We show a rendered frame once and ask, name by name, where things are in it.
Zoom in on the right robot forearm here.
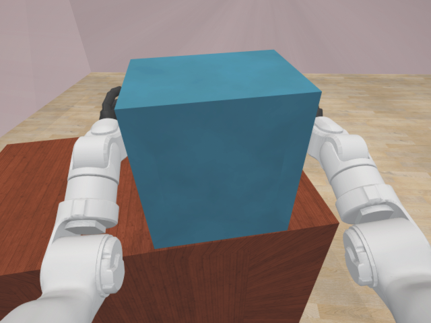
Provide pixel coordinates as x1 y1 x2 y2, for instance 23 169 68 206
307 116 431 255

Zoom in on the left robot hand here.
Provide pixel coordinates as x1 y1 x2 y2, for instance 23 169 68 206
99 86 121 120

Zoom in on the right robot upper arm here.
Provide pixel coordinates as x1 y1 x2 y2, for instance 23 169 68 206
343 217 431 323

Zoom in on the left robot forearm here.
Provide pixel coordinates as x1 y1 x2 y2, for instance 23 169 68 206
40 118 127 289

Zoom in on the right robot hand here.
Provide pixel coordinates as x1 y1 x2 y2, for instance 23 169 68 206
316 107 323 117

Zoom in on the pedestal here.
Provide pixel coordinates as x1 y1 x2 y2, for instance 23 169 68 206
0 137 339 323

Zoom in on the left robot upper arm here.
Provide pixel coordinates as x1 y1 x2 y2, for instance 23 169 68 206
0 234 125 323

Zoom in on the carton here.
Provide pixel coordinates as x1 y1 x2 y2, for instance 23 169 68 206
114 50 322 249

